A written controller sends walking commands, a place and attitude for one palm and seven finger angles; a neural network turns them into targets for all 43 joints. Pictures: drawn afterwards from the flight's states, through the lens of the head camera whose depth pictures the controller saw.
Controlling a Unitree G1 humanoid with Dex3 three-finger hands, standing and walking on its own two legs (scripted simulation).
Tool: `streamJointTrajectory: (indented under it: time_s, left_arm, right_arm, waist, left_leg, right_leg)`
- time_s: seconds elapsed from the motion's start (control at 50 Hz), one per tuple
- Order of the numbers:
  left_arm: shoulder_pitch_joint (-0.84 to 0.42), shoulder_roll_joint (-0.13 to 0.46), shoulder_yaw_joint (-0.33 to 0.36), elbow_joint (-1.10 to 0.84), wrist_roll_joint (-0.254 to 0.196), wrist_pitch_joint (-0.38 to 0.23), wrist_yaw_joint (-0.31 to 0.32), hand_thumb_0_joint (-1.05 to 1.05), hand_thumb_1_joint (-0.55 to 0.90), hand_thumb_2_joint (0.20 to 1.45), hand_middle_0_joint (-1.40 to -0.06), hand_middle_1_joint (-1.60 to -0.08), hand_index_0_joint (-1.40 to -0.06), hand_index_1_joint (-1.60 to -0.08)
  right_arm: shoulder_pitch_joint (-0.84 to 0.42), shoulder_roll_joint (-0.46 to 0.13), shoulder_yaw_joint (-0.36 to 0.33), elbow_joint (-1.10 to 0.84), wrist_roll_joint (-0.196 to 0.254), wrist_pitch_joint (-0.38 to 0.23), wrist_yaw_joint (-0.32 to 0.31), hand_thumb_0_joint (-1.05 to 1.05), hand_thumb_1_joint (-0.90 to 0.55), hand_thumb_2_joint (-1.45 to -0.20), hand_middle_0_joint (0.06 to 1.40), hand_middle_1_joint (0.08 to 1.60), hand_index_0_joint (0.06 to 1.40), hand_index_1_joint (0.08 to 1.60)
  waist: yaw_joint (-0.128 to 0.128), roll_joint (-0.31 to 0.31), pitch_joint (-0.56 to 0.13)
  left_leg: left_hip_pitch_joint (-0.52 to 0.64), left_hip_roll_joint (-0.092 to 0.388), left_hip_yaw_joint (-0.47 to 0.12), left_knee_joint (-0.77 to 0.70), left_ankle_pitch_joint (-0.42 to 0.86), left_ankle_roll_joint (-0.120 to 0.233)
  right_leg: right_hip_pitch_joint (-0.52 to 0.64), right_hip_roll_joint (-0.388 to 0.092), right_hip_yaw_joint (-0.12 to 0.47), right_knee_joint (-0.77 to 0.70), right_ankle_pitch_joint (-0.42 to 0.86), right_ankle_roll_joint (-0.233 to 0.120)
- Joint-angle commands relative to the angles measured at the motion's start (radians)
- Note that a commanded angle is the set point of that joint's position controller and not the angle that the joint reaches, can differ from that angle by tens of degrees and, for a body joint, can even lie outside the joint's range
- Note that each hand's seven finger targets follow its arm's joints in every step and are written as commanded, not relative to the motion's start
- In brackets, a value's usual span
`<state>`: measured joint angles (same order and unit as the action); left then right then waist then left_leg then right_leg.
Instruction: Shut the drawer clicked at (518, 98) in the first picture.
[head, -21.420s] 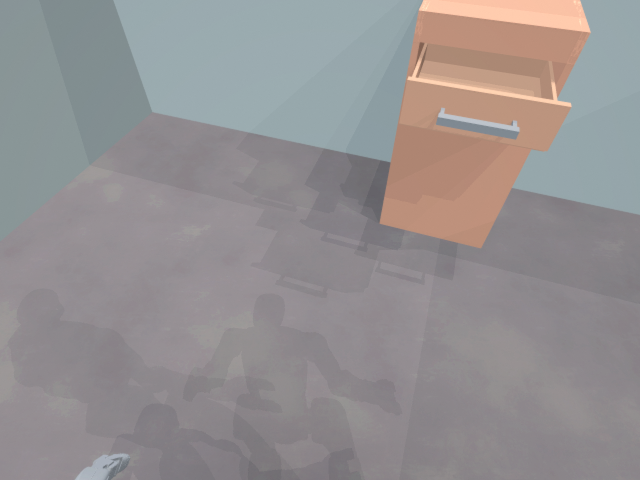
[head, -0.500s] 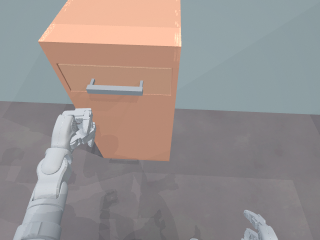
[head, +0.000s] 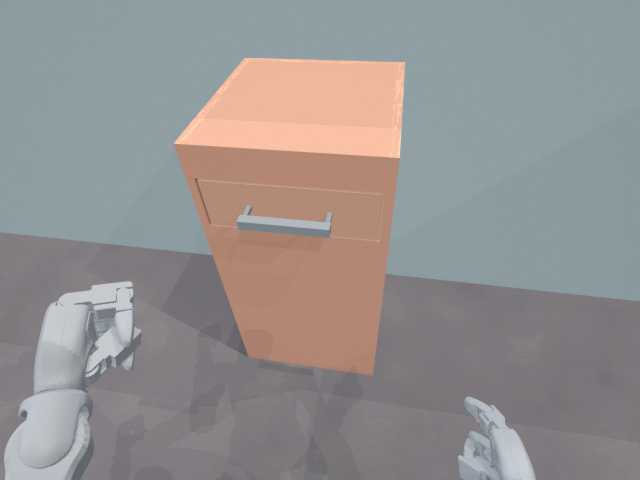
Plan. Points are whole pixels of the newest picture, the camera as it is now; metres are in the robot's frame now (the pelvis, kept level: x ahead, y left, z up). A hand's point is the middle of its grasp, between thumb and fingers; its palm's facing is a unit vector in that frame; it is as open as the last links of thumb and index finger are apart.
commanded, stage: draw the hand back to the body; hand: left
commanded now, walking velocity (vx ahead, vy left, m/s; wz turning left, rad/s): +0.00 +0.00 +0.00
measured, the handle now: (286, 219) +0.62 +0.15 -0.07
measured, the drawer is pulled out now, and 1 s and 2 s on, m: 0.00 0.00 0.00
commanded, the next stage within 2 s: step back with the hand held close in 0.32 s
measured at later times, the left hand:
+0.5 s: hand (85, 375) +0.16 +0.23 +0.16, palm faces +0.41 -0.82 -0.40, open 3.3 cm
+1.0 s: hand (47, 419) +0.12 +0.24 +0.16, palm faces +0.36 -0.78 -0.51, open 3.2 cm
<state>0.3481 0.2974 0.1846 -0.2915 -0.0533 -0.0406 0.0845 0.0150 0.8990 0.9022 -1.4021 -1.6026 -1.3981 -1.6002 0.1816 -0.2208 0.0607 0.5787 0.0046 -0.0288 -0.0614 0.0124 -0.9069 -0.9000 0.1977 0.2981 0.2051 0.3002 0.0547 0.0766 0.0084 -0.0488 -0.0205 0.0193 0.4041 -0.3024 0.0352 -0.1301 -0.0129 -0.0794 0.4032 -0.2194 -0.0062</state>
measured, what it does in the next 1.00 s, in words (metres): shifts its weight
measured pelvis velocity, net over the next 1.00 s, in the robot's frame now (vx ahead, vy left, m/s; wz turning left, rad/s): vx -0.07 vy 0.00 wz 0.00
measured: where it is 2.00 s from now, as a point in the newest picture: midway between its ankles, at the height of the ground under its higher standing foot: outside the picture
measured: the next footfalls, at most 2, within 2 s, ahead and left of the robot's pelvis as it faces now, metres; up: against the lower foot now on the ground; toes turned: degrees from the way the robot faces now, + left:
right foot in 1.94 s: -0.25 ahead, -0.15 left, +0.00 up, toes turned +4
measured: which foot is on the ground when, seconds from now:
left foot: down 0.00-1.00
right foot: down 0.00-1.00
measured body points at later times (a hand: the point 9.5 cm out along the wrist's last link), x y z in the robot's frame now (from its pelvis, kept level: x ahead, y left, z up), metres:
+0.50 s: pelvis -0.02 -0.01 +0.00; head -0.05 -0.04 +0.45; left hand +0.13 +0.27 +0.19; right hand +0.16 -0.23 -0.09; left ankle -0.05 +0.09 -0.74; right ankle +0.00 -0.12 -0.74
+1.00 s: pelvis -0.07 +0.00 -0.01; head -0.05 -0.01 +0.44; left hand +0.10 +0.28 +0.18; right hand +0.12 -0.23 -0.09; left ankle -0.05 +0.09 -0.74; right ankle +0.00 -0.12 -0.74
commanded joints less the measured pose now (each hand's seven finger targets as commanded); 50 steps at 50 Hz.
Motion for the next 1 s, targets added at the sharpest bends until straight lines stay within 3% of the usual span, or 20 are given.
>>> streamJointTrajectory:
  time_s: [0.0, 0.12, 0.18, 0.2, 0.26, 0.34, 0.42, 0.44, 0.46, 0.48, 0.5, 0.54, 0.56, 0.62, 0.72, 0.8, 0.86, 0.9, 0.98]
  left_arm:
    - [-0.023, 0.189, 0.157, -0.336, -0.006, -0.082, 0.023, 0.0, 0.9, 0.9, -1.4, -1.6, -1.4, -1.6]
    - [0.108, 0.217, 0.231, -0.418, -0.009, -0.103, 0.035, 0.0, 0.9, 0.9, -1.4, -1.6, -1.4, -1.6]
    - [0.086, 0.156, 0.171, -0.348, -0.002, -0.101, 0.033, 0.0, 0.9, 0.9, -1.4, -1.6, -1.4, -1.6]
    - [0.065, 0.165, 0.176, -0.352, 0.001, -0.105, 0.036, 0.0, 0.9, 0.9, -1.4, -1.6, -1.4, -1.6]
    - [0.047, 0.182, 0.188, -0.351, 0.005, -0.112, 0.044, 0.0, 0.9, 0.9, -1.4, -1.6, -1.4, -1.6]
    - [0.065, 0.2, 0.209, -0.386, 0.006, -0.126, 0.052, 0.0, 0.9, 0.9, -1.4, -1.6, -1.4, -1.6]
    - [0.074, 0.198, 0.212, -0.382, 0.004, -0.128, 0.051, 0.0, 0.9, 0.9, -1.4, -1.6, -1.4, -1.6]
    - [0.014, 0.296, 0.341, -0.425, 0.002, -0.169, 0.054, 0.0, 0.9, 0.9, -1.4, -1.6, -1.4, -1.6]
    - [0.018, 0.29, 0.341, -0.388, 0.009, -0.183, 0.051, 0.0, 0.9, 0.9, -1.4, -1.6, -1.4, -1.6]
    - [0.13, 0.21, 0.286, -0.307, 0.01, -0.18, 0.045, 0.0, 0.9, 0.9, -1.4, -1.6, -1.4, -1.6]
    - [0.17, 0.18, 0.256, -0.314, 0.012, -0.184, 0.04, 0.0, 0.9, 0.9, -1.4, -1.6, -1.4, -1.6]
    - [0.217, 0.184, 0.258, -0.346, 0.007, -0.199, 0.043, 0.0, 0.9, 0.9, -1.4, -1.6, -1.4, -1.6]
    - [0.23, 0.19, 0.262, -0.381, 0.005, -0.209, 0.044, 0.0, 0.9, 0.9, -1.4, -1.6, -1.4, -1.6]
    - [0.271, 0.214, 0.287, -0.401, 0.0, -0.217, 0.053, 0.0, 0.9, 0.9, -1.4, -1.6, -1.4, -1.6]
    - [0.279, 0.236, 0.302, -0.425, -0.004, -0.214, 0.059, 0.0, 0.9, 0.9, -1.4, -1.6, -1.4, -1.6]
    - [0.267, 0.231, 0.292, -0.43, 0.004, -0.212, 0.06, 0.0, 0.9, 0.9, -1.4, -1.6, -1.4, -1.6]
    - [0.253, 0.237, 0.298, -0.441, 0.014, -0.214, 0.06, 0.0, 0.9, 0.9, -1.4, -1.6, -1.4, -1.6]
    - [0.253, 0.23, 0.297, -0.431, 0.022, -0.218, 0.062, 0.0, 0.9, 0.9, -1.4, -1.6, -1.4, -1.6]
    - [0.244, 0.235, 0.302, -0.444, 0.029, -0.227, 0.065, 0.0, 0.9, 0.9, -1.4, -1.6, -1.4, -1.6]
  right_arm:
    - [-0.112, -0.102, -0.053, -0.155, -0.009, -0.079, -0.003, 0.0, -0.9, -0.9, 0.2, 0.3, 0.2, 0.3]
    - [-0.114, -0.102, -0.06, -0.15, -0.001, -0.115, -0.012, 0.0, -0.9, -0.9, 0.2, 0.3, 0.2, 0.3]
    - [-0.105, -0.107, -0.062, -0.125, -0.002, -0.127, -0.019, 0.0, -0.9, -0.9, 0.2, 0.3, 0.2, 0.3]
    - [-0.102, -0.111, -0.064, -0.125, -0.003, -0.13, -0.021, 0.0, -0.9, -0.9, 0.2, 0.3, 0.2, 0.3]
    - [-0.107, -0.112, -0.066, -0.118, -0.003, -0.143, -0.031, 0.0, -0.9, -0.9, 0.2, 0.3, 0.2, 0.3]
    - [-0.107, -0.105, -0.063, -0.118, -0.008, -0.163, -0.034, 0.0, -0.9, -0.9, 0.2, 0.3, 0.2, 0.3]
    - [-0.111, -0.099, -0.062, -0.112, -0.008, -0.173, -0.034, 0.0, -0.9, -0.9, 0.2, 0.3, 0.2, 0.3]
    - [-0.09, -0.127, -0.071, -0.14, -0.01, -0.139, -0.026, 0.0, -0.9, -0.9, 0.2, 0.3, 0.2, 0.3]
    - [-0.083, -0.108, -0.071, -0.131, -0.008, -0.122, -0.024, 0.0, -0.9, -0.9, 0.2, 0.3, 0.2, 0.3]
    - [-0.085, -0.101, -0.076, -0.119, -0.012, -0.107, -0.023, 0.0, -0.9, -0.9, 0.2, 0.3, 0.2, 0.3]
    - [-0.084, -0.108, -0.082, -0.122, -0.014, -0.094, -0.017, 0.0, -0.9, -0.9, 0.2, 0.3, 0.2, 0.3]
    - [-0.084, -0.112, -0.092, -0.123, -0.015, -0.078, -0.014, 0.0, -0.9, -0.9, 0.2, 0.3, 0.2, 0.3]
    - [-0.09, -0.117, -0.096, -0.131, -0.016, -0.074, -0.016, 0.0, -0.9, -0.9, 0.2, 0.3, 0.2, 0.3]
    - [-0.091, -0.122, -0.107, -0.146, -0.009, -0.055, -0.019, 0.0, -0.9, -0.9, 0.2, 0.3, 0.2, 0.3]
    - [-0.097, -0.121, -0.117, -0.165, -0.001, -0.037, -0.032, 0.0, -0.9, -0.9, 0.2, 0.3, 0.2, 0.3]
    - [-0.094, -0.128, -0.12, -0.171, -0.002, -0.034, -0.038, 0.0, -0.9, -0.9, 0.2, 0.3, 0.2, 0.3]
    - [-0.104, -0.135, -0.122, -0.181, -0.004, -0.038, -0.04, 0.0, -0.9, -0.9, 0.2, 0.3, 0.2, 0.3]
    - [-0.097, -0.132, -0.12, -0.183, -0.002, -0.041, -0.038, 0.0, -0.9, -0.9, 0.2, 0.3, 0.2, 0.3]
    - [-0.088, -0.13, -0.121, -0.189, -0.001, -0.049, -0.035, 0.0, -0.9, -0.9, 0.2, 0.3, 0.2, 0.3]
  waist:
    - [0.0, -0.012, -0.105]
    - [0.014, -0.01, -0.053]
    - [-0.006, -0.047, 0.039]
    - [-0.007, -0.066, 0.037]
    - [0.001, -0.03, 0.021]
    - [0.014, -0.021, -0.045]
    - [0.015, -0.018, -0.013]
    - [-0.036, -0.047, 0.075]
    - [-0.035, -0.073, 0.092]
    - [-0.042, -0.096, 0.075]
    - [-0.045, -0.078, 0.039]
    - [-0.049, -0.073, -0.045]
    - [-0.047, -0.034, -0.078]
    - [-0.047, -0.038, -0.161]
    - [-0.045, -0.051, -0.179]
    - [-0.046, -0.025, -0.144]
    - [-0.042, -0.016, -0.121]
    - [-0.046, -0.026, -0.104]
    - [-0.054, -0.075, -0.084]
  left_leg:
    - [-0.068, 0.036, -0.044, -0.05, 0.391, -0.028]
    - [-0.097, 0.042, -0.046, -0.061, 0.26, -0.026]
    - [-0.115, 0.041, -0.046, -0.068, 0.183, -0.017]
    - [-0.118, 0.041, -0.049, -0.072, 0.161, -0.013]
    - [-0.111, 0.034, -0.046, -0.073, 0.103, -0.007]
    - [-0.101, 0.031, -0.043, -0.066, 0.157, -0.008]
    - [-0.106, 0.032, -0.039, -0.065, 0.167, -0.01]
    - [-0.212, 0.043, -0.067, -0.035, 0.1, 0.013]
    - [-0.214, 0.038, -0.079, -0.015, 0.068, 0.011]
    - [-0.201, 0.04, -0.072, 0.01, 0.084, 0.008]
    - [-0.185, 0.041, -0.066, 0.026, 0.104, 0.007]
    - [-0.187, 0.045, -0.064, 0.023, 0.142, 0.004]
    - [-0.199, 0.046, -0.069, 0.009, 0.184, 0.001]
    - [-0.212, 0.064, -0.084, -0.014, 0.297, -0.004]
    - [-0.239, 0.077, -0.097, -0.013, 0.398, -0.008]
    - [-0.298, 0.094, -0.112, -0.04, 0.322, 0.002]
    - [-0.403, 0.114, -0.14, -0.082, 0.198, 0.023]
    - [-0.477, 0.119, -0.141, -0.088, 0.077, 0.038]
    - [-0.518, 0.095, -0.13, -0.053, -0.077, 0.043]
  right_leg:
    - [0.126, 0.003, 0.03, -0.029, 0.246, -0.022]
    - [0.095, 0.006, 0.036, -0.041, 0.141, -0.022]
    - [0.031, 0.003, 0.038, -0.065, 0.064, -0.02]
    - [0.03, 0.002, 0.038, -0.065, 0.044, -0.019]
    - [0.029, -0.002, 0.05, -0.077, -0.012, -0.02]
    - [0.081, -0.007, 0.054, -0.06, 0.041, -0.022]
    - [0.076, -0.006, 0.06, -0.072, 0.05, -0.022]
    - [-0.022, -0.066, 0.171, -0.134, 0.029, -0.022]
    - [-0.052, -0.092, 0.185, -0.169, -0.025, -0.031]
    - [-0.082, -0.108, 0.178, -0.178, -0.048, -0.034]
    - [-0.09, -0.116, 0.172, -0.174, -0.039, -0.035]
    - [-0.049, -0.12, 0.147, -0.131, 0.032, -0.035]
    - [-0.014, -0.116, 0.128, -0.098, 0.103, -0.034]
    - [0.05, -0.09, 0.089, -0.011, 0.242, -0.018]
    - [0.056, -0.069, 0.072, 0.06, 0.337, -0.002]
    - [0.036, -0.054, 0.076, 0.087, 0.263, 0.006]
    - [0.073, -0.04, 0.083, 0.13, 0.213, 0.012]
    - [0.094, -0.044, 0.099, 0.143, 0.179, 0.014]
    - [0.057, -0.066, 0.144, 0.087, 0.097, 0.004]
